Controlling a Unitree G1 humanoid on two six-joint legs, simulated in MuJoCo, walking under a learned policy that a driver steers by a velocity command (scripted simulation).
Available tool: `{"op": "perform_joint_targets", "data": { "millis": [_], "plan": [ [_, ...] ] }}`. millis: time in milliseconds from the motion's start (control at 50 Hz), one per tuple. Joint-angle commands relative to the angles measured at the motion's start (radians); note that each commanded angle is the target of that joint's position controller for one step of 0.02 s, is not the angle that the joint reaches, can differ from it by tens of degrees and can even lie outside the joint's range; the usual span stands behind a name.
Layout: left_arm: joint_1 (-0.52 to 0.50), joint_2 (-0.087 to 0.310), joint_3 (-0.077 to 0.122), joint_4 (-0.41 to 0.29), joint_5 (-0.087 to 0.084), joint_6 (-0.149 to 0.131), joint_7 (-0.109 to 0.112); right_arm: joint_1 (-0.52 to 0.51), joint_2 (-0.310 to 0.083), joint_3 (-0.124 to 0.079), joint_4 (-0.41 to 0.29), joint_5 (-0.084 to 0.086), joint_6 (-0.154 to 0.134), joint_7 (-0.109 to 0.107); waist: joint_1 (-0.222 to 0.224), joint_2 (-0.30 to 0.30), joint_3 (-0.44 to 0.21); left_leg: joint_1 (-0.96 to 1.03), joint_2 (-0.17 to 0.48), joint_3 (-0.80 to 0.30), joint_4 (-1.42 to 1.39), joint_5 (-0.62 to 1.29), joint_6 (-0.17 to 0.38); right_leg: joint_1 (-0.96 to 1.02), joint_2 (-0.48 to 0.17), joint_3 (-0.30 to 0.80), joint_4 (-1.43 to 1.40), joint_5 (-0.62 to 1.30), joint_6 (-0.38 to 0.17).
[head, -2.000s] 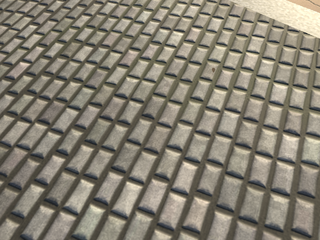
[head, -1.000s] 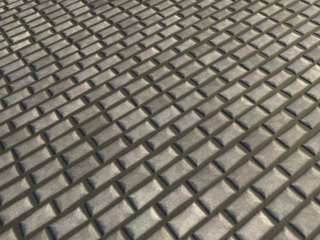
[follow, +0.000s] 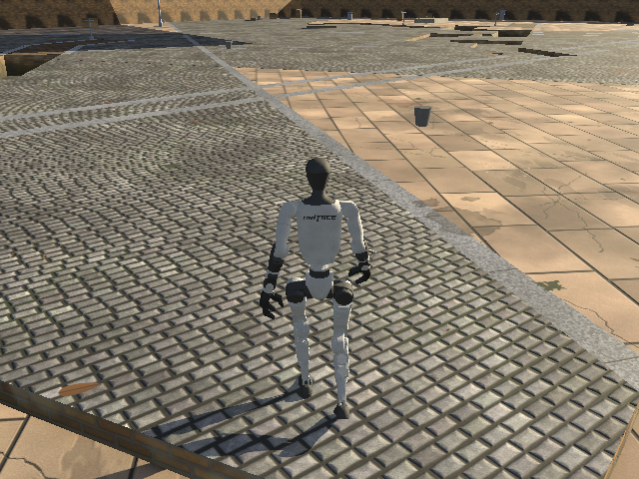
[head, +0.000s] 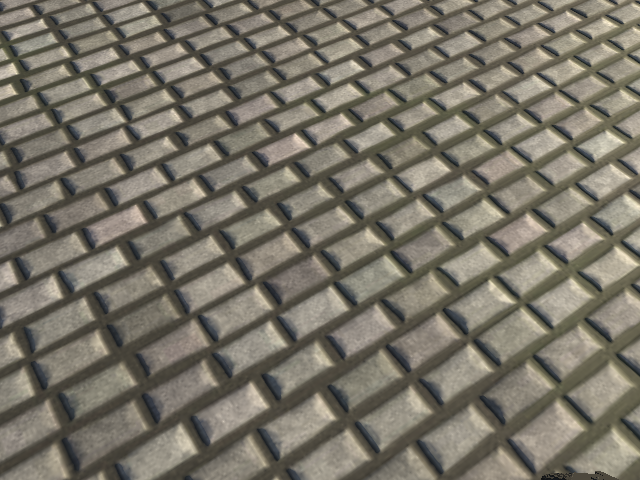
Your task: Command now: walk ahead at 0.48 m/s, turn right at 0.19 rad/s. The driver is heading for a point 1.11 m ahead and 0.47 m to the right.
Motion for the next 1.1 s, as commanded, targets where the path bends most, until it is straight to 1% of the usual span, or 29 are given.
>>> {"op": "perform_joint_targets", "data": {
  "millis": [20, 60, 80, 120, 200, 260, 360, 420, 460, 480, 500, 520, 540, 560, 580, 600, 640, 700, 800, 900, 940, 960, 980, 1000, 1020, 1040, 1060, 1080, 1100],
  "plan": [
    [-0.054, 0.120, 0.030, -0.103, 0.005, -0.014, -0.004, 0.195, -0.117, -0.045, 0.023, 0.022, -0.007, -0.008, -0.093, 0.035, -0.083, 0.435, 0.371, -0.520, -0.383, -0.198, 0.151, -0.494, -0.079, 0.053, 0.294, 0.125, -0.018],
    [-0.025, 0.092, 0.029, -0.080, 0.020, 0.010, -0.020, 0.187, -0.078, -0.033, 0.050, 0.024, -0.027, -0.010, -0.039, 0.057, -0.034, 0.287, 0.281, -0.322, -0.433, -0.044, 0.076, -0.392, -0.116, 0.053, 0.215, 0.158, -0.007],
    [-0.007, 0.080, 0.029, -0.071, 0.024, 0.023, -0.028, 0.197, -0.078, -0.032, 0.058, 0.024, -0.038, -0.009, -0.029, 0.082, -0.040, 0.260, 0.282, -0.283, -0.448, 0.010, 0.076, -0.363, -0.118, 0.048, 0.205, 0.162, 0.000],
    [-0.041, 0.068, 0.030, -0.078, 0.029, 0.037, -0.036, 0.221, -0.091, -0.037, 0.080, 0.031, -0.057, -0.007, -0.022, 0.070, -0.022, 0.269, 0.278, -0.213, -0.476, 0.089, 0.079, -0.417, -0.127, 0.044, 0.187, 0.194, 0.010],
    [-0.197, 0.066, 0.032, -0.121, 0.025, 0.044, -0.046, 0.272, -0.095, -0.038, 0.115, 0.030, -0.059, -0.008, -0.048, 0.058, 0.022, 0.329, 0.240, -0.068, -0.494, 0.205, 0.052, -0.564, -0.138, 0.024, 0.088, 0.339, 0.025],
    [-0.298, 0.047, 0.022, -0.150, 0.022, 0.038, -0.055, 0.292, -0.095, -0.036, 0.132, 0.031, -0.056, -0.009, -0.069, 0.062, 0.031, 0.365, 0.217, 0.017, -0.476, 0.292, 0.030, -0.567, -0.126, -0.025, -0.078, 0.440, 0.030],
    [-0.459, 0.031, 0.007, -0.211, 0.030, 0.032, -0.071, 0.375, -0.118, -0.037, 0.179, 0.029, -0.045, -0.030, -0.117, 0.063, 0.056, 0.509, 0.258, 0.085, -0.422, 0.475, 0.009, -0.544, -0.096, -0.131, -0.309, 0.450, -0.009],
    [-0.417, 0.053, 0.016, -0.212, 0.034, 0.035, -0.064, 0.366, -0.152, -0.042, 0.193, 0.025, -0.028, -0.046, -0.078, 0.091, 0.006, 0.595, 0.281, 0.127, -0.270, 0.852, -0.005, -0.433, -0.020, -0.181, -0.356, 0.306, -0.067],
    [-0.266, 0.090, 0.037, -0.174, 0.037, 0.030, -0.053, 0.345, -0.186, -0.051, 0.191, 0.019, -0.012, -0.052, -0.004, 0.111, -0.082, 0.593, 0.291, 0.141, -0.022, 0.997, 0.000, -0.263, 0.045, -0.184, -0.384, 0.202, -0.119],
    [-0.117, 0.121, 0.056, -0.126, 0.045, 0.021, -0.043, 0.330, -0.192, -0.052, 0.181, 0.023, -0.005, -0.049, 0.065, 0.080, -0.164, 0.504, 0.275, 0.153, 0.197, 0.862, -0.012, -0.064, 0.065, -0.153, -0.467, 0.220, -0.152],
    [0.011, 0.209, 0.086, -0.099, 0.055, 0.021, -0.027, 0.337, -0.157, -0.043, 0.148, 0.023, -0.008, -0.043, 0.107, -0.021, -0.263, 0.281, 0.241, 0.155, 0.498, 0.470, -0.035, 0.183, -0.118, 0.091, -0.493, 0.104, -0.206],
    [-0.053, 0.309, 0.114, -0.124, 0.034, 0.031, -0.021, 0.345, -0.078, -0.031, 0.070, 0.043, -0.018, -0.019, 0.027, -0.272, -0.332, -0.179, -0.013, 0.061, 0.877, -0.377, -0.099, 0.453, -0.384, 0.697, -0.622, 0.137, -0.391],
    [-0.040, 0.275, 0.110, -0.130, 0.012, 0.042, -0.017, 0.223, -0.147, -0.040, 0.050, 0.029, -0.028, -0.016, 0.077, -0.063, -0.301, -0.312, 0.028, -0.137, 0.907, -0.309, -0.089, 0.447, -0.373, 0.686, -0.684, 0.203, -0.372],
    [-0.086, 0.237, 0.100, -0.118, 0.007, 0.042, -0.008, 0.174, -0.129, -0.031, 0.029, 0.039, -0.044, -0.011, 0.046, -0.022, -0.178, -0.332, 0.079, -0.149, 0.841, -0.209, -0.081, 0.329, -0.357, 0.539, -0.696, 0.300, -0.337],
    [-0.115, 0.188, 0.087, -0.107, 0.007, 0.037, -0.006, 0.191, -0.124, -0.029, 0.040, 0.039, -0.051, -0.013, -0.008, 0.049, -0.091, -0.270, 0.113, -0.141, 0.730, -0.162, -0.082, 0.182, -0.312, 0.442, -0.710, 0.441, -0.287],
    [-0.149, 0.164, 0.079, -0.107, 0.003, 0.028, -0.004, 0.191, -0.118, -0.029, 0.041, 0.023, -0.039, -0.013, -0.046, 0.063, -0.056, -0.213, 0.134, -0.148, 0.662, -0.161, -0.092, 0.089, -0.257, 0.363, -0.718, 0.526, -0.254],
    [-0.173, 0.138, 0.068, -0.114, -0.006, 0.008, -0.008, 0.236, -0.103, -0.026, 0.052, -0.004, 0.004, -0.009, -0.085, 0.036, -0.072, -0.121, 0.141, -0.141, 0.596, -0.152, -0.116, 0.006, -0.197, 0.283, -0.741, 0.626, -0.227],
    [-0.130, 0.176, 0.075, -0.098, -0.004, -0.008, -0.010, 0.174, -0.088, -0.022, 0.020, -0.003, 0.028, 0.001, -0.081, 0.003, -0.048, -0.151, 0.138, -0.111, 0.481, -0.090, -0.147, -0.045, -0.153, 0.238, -0.764, 0.655, -0.225],
    [-0.025, 0.186, 0.080, -0.079, -0.006, -0.003, -0.009, -0.034, -0.090, -0.015, -0.046, 0.005, 0.026, 0.008, -0.002, -0.045, -0.024, -0.229, 0.112, -0.105, 0.237, 0.110, -0.160, 0.024, -0.121, 0.256, -0.753, 0.617, -0.163],
    [0.042, 0.199, 0.082, -0.074, 0.009, 0.002, 0.004, -0.173, -0.099, -0.005, -0.100, 0.016, 0.009, 0.014, 0.049, -0.063, -0.013, -0.229, 0.064, -0.111, 0.069, 0.134, -0.138, 0.132, -0.149, 0.321, -0.684, 0.683, -0.157],
    [0.016, 0.214, 0.086, -0.084, 0.013, 0.001, 0.012, -0.150, -0.118, -0.008, -0.105, 0.020, 0.000, 0.012, 0.023, -0.075, -0.014, -0.137, 0.049, -0.130, -0.003, 0.103, -0.118, 0.131, -0.166, 0.355, -0.650, 0.704, -0.133],
    [-0.020, 0.225, 0.087, -0.094, 0.014, 0.000, 0.014, -0.093, -0.132, -0.013, -0.091, 0.022, -0.004, 0.008, -0.011, -0.082, -0.023, -0.033, 0.033, -0.129, -0.042, 0.068, -0.103, 0.097, -0.163, 0.356, -0.620, 0.742, -0.111],
    [-0.053, 0.235, 0.089, -0.102, 0.015, -0.003, 0.011, 0.001, -0.155, -0.023, -0.062, 0.024, -0.009, 0.000, -0.054, -0.082, -0.059, 0.112, 0.004, -0.119, -0.063, 0.023, -0.086, 0.060, -0.146, 0.351, -0.543, 0.838, -0.089],
    [-0.071, 0.233, 0.087, -0.103, 0.008, -0.009, 0.002, 0.138, -0.182, -0.036, -0.024, 0.021, -0.021, -0.013, -0.124, -0.037, -0.129, 0.302, 0.008, -0.116, -0.123, 0.040, -0.062, 0.015, -0.090, 0.310, -0.373, 0.863, -0.065],
    [-0.064, 0.177, 0.071, -0.123, -0.003, -0.017, -0.009, 0.289, -0.243, -0.052, -0.013, 0.000, -0.030, -0.030, -0.181, 0.048, -0.263, 0.536, 0.183, -0.287, -0.155, -0.133, -0.017, -0.101, -0.028, 0.253, -0.116, 0.650, -0.042],
    [0.052, 0.065, 0.047, -0.150, -0.031, -0.015, -0.006, 0.317, -0.328, -0.070, -0.024, -0.023, -0.023, -0.038, -0.118, 0.271, -0.385, 0.787, 0.481, -0.735, -0.230, -0.220, 0.087, -0.401, 0.126, 0.130, 0.177, -0.088, -0.006],
    [0.057, 0.157, 0.054, -0.135, 0.004, -0.003, 0.002, 0.270, -0.284, -0.071, -0.025, -0.001, -0.007, -0.034, -0.095, 0.219, -0.355, 0.702, 0.488, -0.920, -0.303, -0.366, 0.127, -0.513, 0.061, 0.112, 0.294, -0.090, -0.014],
    [-0.019, 0.179, 0.061, -0.126, 0.018, 0.007, -0.001, 0.197, -0.188, -0.050, -0.037, 0.008, -0.004, -0.031, -0.083, 0.089, -0.191, 0.549, 0.439, -0.752, -0.328, -0.392, 0.103, -0.524, 0.005, 0.103, 0.304, 0.015, -0.012],
    [-0.076, 0.168, 0.059, -0.131, 0.021, 0.011, -0.012, 0.156, -0.134, -0.036, -0.030, 0.012, -0.006, -0.026, -0.076, 0.034, -0.104, 0.437, 0.378, -0.585, -0.343, -0.268, 0.077, -0.502, -0.027, 0.087, 0.257, 0.083, -0.005]
  ]
}}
